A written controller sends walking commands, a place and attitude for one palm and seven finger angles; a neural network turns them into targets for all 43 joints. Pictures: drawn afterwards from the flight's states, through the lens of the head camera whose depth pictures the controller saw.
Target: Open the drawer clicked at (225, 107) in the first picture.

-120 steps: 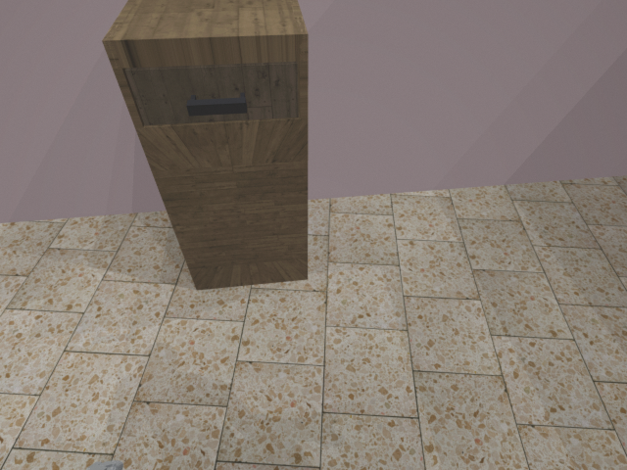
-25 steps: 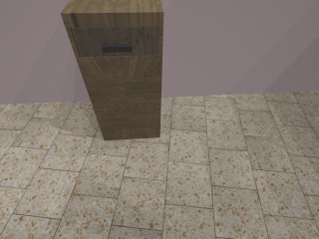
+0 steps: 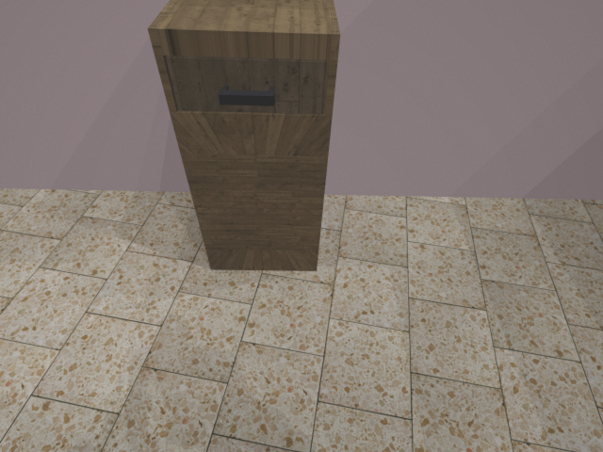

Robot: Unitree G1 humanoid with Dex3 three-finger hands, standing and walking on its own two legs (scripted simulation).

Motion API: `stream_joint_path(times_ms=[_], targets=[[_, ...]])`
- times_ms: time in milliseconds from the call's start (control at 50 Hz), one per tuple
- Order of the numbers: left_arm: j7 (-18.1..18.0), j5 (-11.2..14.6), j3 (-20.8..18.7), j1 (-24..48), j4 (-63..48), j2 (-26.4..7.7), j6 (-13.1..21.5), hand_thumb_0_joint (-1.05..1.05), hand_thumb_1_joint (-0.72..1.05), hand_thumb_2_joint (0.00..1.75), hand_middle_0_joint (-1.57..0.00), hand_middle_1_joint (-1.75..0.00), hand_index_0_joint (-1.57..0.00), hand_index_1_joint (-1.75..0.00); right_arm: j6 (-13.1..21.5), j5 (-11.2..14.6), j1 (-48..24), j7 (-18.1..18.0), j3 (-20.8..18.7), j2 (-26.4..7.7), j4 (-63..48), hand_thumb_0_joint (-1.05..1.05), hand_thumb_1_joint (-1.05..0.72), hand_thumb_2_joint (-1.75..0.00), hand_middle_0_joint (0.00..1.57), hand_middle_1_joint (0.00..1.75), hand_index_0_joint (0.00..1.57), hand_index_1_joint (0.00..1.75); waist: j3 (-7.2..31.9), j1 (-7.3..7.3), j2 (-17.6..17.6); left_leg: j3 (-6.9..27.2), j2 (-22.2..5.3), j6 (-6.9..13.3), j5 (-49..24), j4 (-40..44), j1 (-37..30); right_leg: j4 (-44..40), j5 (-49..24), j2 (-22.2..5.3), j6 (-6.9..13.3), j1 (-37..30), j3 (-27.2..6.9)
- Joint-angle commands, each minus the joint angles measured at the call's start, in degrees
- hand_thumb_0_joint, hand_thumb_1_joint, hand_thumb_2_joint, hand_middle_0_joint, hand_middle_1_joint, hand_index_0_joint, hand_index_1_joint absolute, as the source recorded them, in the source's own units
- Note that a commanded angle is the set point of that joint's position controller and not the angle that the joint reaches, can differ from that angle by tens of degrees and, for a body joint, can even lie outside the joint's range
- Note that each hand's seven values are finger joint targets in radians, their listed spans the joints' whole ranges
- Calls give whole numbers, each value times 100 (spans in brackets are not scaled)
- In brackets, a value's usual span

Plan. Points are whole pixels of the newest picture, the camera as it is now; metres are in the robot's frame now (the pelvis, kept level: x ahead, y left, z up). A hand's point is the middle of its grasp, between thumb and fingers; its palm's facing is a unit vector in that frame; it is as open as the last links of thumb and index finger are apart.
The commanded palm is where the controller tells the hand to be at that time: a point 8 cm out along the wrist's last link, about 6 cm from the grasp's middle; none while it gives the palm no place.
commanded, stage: take the last steps up to it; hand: left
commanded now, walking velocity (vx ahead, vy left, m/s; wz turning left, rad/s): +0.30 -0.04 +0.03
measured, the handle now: (248, 93) +0.90 +0.19 +0.03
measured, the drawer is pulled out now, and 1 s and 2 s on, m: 0.00 0.00 0.00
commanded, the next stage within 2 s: come to a stop and stand still in 0.88 s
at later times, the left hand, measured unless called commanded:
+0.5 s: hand out of the picture +0.06 +0.18 -0.18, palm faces +0.09 -0.99 -0.10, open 7.4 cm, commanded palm none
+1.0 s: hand (229, 314) +0.39 +0.16 -0.16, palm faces +0.04 -0.98 -0.21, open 7.3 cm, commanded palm none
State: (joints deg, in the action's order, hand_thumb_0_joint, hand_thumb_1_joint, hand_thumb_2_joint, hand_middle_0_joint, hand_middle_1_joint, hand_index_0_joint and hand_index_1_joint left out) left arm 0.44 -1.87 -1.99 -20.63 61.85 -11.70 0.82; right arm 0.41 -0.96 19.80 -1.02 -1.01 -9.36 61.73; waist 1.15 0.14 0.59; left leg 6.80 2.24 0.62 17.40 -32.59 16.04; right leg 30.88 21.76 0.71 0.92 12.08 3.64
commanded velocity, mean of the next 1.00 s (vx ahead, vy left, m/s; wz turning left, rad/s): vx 0.23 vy -0.05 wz -0.02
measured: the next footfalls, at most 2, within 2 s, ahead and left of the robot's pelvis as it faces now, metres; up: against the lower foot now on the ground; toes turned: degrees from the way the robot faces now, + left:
left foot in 0.38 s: +0.25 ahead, +0.13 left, +0.00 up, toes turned +11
right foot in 0.86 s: +0.39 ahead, -0.12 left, +0.00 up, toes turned -9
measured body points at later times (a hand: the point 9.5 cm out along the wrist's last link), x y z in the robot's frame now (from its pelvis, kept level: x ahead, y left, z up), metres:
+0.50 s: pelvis +0.16 +0.04 +0.00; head +0.17 +0.06 +0.44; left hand +0.06 +0.23 -0.17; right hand +0.26 -0.17 -0.14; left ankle +0.21 +0.13 -0.73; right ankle +0.06 -0.08 -0.64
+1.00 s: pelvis +0.33 -0.02 +0.00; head +0.34 -0.03 +0.45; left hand +0.39 +0.21 -0.14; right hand +0.28 -0.24 -0.16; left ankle +0.27 +0.10 -0.66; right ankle +0.35 -0.12 -0.73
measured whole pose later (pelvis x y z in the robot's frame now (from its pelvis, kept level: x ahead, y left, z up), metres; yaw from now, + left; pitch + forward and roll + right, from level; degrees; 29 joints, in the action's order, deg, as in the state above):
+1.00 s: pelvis +0.33 -0.02 +0.00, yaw +0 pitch -1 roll -1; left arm -0.9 -1.4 -3.2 -12.4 59.4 -8.6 3.4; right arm -0.1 -1.3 20.3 -0.3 -2.7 -9.1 64.7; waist -2.3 1.5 -2.1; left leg -4.3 -5.2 0.6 23.7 -62.4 22.5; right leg 28.1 13.4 -1.2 2.3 13.9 9.1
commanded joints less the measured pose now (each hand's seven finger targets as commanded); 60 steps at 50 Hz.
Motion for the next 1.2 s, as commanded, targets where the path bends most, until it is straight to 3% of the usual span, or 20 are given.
stream_joint_path(times_ms=[0, 40, 120, 260, 320, 340, 360, 380, 440, 520, 740, 800, 820, 840, 880, 920, 1000, 1060, 1120, 1180], targets=[[-174, 63, -203, -1419, 129, -873, 227, 0, 90, 90, -20, -30, -20, -30, 178, -61, -704, 18, -189, -637, -609, 0, -90, -90, 20, 30, 20, 30, -713, -574, 1013, -568, -330, 108, 1109, -1965, 2771, -2184, 707, -2435, 942, -1510, -3012], [-184, 35, -104, -1169, 162, -509, 256, 0, 90, 90, -20, -30, -20, -30, 136, -67, -820, 94, -231, -516, -532, 0, -90, -90, 20, 30, 20, 30, -1300, -334, 416, -597, -668, 78, 571, -2665, 2761, -2247, 500, -2178, 1011, -810, -2478], [-203, 20, 4, -1150, 231, -164, 347, 0, 90, 90, -20, -30, -20, -30, 88, -68, -804, 172, -217, -224, -466, 0, -90, -90, 20, 30, 20, 30, -1163, -124, 600, -1041, -799, -65, -125, -2608, 2454, -2020, -1818, -1608, 800, -770, -1156], [-243, 25, -27, -1391, 482, -266, 326, 0, 90, 90, -20, -30, -20, -30, 182, -1, -1488, 232, -153, -31, -628, 0, -90, -90, 20, 30, 20, 30, -969, -221, 775, -1712, -496, 46, -379, -830, 1182, -1580, -3606, -1289, 652, -771, -520], [-245, 73, -77, -1154, 474, -309, 324, 0, 90, 90, -20, -30, -20, -30, 270, -39, -89, 88, -240, -293, -174, 0, -90, -90, 20, 30, 20, 30, -110, 450, 622, -1790, -287, 220, -926, 200, -893, 213, -4563, -1017, 435, -559, -164], [-215, 114, -80, -1265, 417, -150, 330, 0, 90, 90, -20, -30, -20, -30, 302, -79, 702, 9, -349, -760, 44, 0, -90, -90, 20, 30, 20, 30, 567, 720, -67, -905, -1081, 451, -1304, 317, -2403, 1444, -3334, -787, 242, 337, -64], [-160, 164, -42, -1495, 287, 195, 324, 0, 90, 90, -20, -30, -20, -30, 320, -109, 1210, -37, -489, -1372, 163, 0, -90, -90, 20, 30, 20, 30, 1098, 690, -1409, 1321, -2809, 1148, -1777, 862, -3338, 3311, 382, -80, 17, 1673, 266], [-171, 121, -15, -1030, 62, 80, 295, 0, 90, 90, -20, -30, -20, -30, 259, -8, 1185, -60, -497, -1500, 127, 0, -90, -90, 20, 30, 20, 30, 897, 688, -1012, 1833, -3199, 1484, -1209, 1472, -2741, 4283, 1166, -123, 102, 2009, -190], [-57, 3, -109, -365, 9, 197, 173, 0, 90, 90, -20, -30, -20, -30, 336, -26, -44, -60, -302, -562, -90, 0, -90, -90, 20, 30, 20, 30, -710, 222, -551, 739, -2560, 1017, 287, 2182, -489, 4329, 7, -778, 23, 2224, -399], [5, -37, -139, -777, 35, 452, -43, 0, 90, 90, -20, -30, -20, -30, 401, -54, -349, -42, -286, -309, -262, 0, -90, -90, 20, 30, 20, 30, -640, -171, -741, -646, -1920, 715, 214, 2340, 500, 3291, -607, -837, -114, 1474, -118], [98, -5, -187, 993, -669, 27, -2, 0, 90, 90, -20, -30, -20, -30, 266, -125, 182, -4, -417, -792, -137, 0, -90, -90, 20, 30, 20, 30, -775, 168, -645, -701, -2017, 802, -341, 1977, -602, 535, -737, -634, -215, 1272, 268], [68, -2, -248, 210, -388, -218, 98, 0, 90, 90, -20, -30, -20, -30, 217, -95, 136, 8, -363, -693, -92, 0, -90, -90, 20, 30, 20, 30, -378, -253, -149, -1070, -1588, 430, -514, 701, -150, -464, -1094, -376, -59, -410, 398], [24, -23, -317, -436, -179, -627, 177, 0, 90, 90, -20, -30, -20, -30, 236, -36, 178, 49, -304, -484, -103, 0, -90, -90, 20, 30, 20, 30, 88, -530, 656, -1581, -1135, 193, -185, -677, 574, -823, -773, -1171, 245, -1480, -574], [-35, 8, -421, -940, -56, -1187, 215, 0, 90, 90, -20, -30, -20, -30, 258, 2, 177, 75, -194, -157, -298, 0, -90, -90, 20, 30, 20, 30, 398, -592, 1895, -1781, -444, 17, 1549, -2246, 1766, -1352, -1299, -2301, 809, -2352, -2288], [-127, 85, -370, -580, -112, -966, 210, 0, 90, 90, -20, -30, -20, -30, 192, 4, -246, 54, -279, -427, -377, 0, -90, -90, 20, 30, 20, 30, 250, -548, 1261, -931, -712, 125, 1367, -3596, 2004, -1766, -976, -2420, 1164, -1631, -2371], [-167, 73, -220, 100, -277, -516, 232, 0, 90, 90, -20, -30, -20, -30, 160, -42, -319, 80, -245, -285, -278, 0, -90, -90, 20, 30, 20, 30, -253, -215, 377, -825, -964, 58, 567, -3487, 1829, -1761, -1495, -1996, 965, -746, -1343], [-226, 35, -77, 357, -247, -187, 281, 0, 90, 90, -20, -30, -20, -30, 28, -32, 122, 48, -112, 105, -45, 0, -90, -90, 20, 30, 20, 30, -302, 139, 248, -1046, -878, -176, 354, -1963, 872, -1541, -3792, -1663, 835, -21, -323], [-270, 80, -56, 397, -191, -318, 162, 0, 90, 90, -20, -30, -20, -30, -10, 51, 7, -25, -10, 137, 12, 0, -90, -90, 20, 30, 20, 30, -63, 44, 525, -1167, -630, -233, -136, -644, 289, -1063, -4781, -1397, 741, -358, -102], [-319, 120, -139, 357, -209, -432, -18, 0, 90, 90, -20, -30, -20, -30, -66, 52, 24, -68, -120, -198, -20, 0, -90, -90, 20, 30, 20, 30, -116, 111, 459, -1139, -685, -171, -1822, 496, -576, -389, -3923, -1299, 454, 65, -149], [-363, 132, -94, -43, -339, -138, -184, 0, 90, 90, -20, -30, -20, -30, -89, 27, -78, -105, -251, -911, -214, 0, -90, -90, 20, 30, 20, 30, 30, -4, -1564, 61, -2229, 724, -5551, 981, -1071, 1061, 197, -342, -152, 658, 300]])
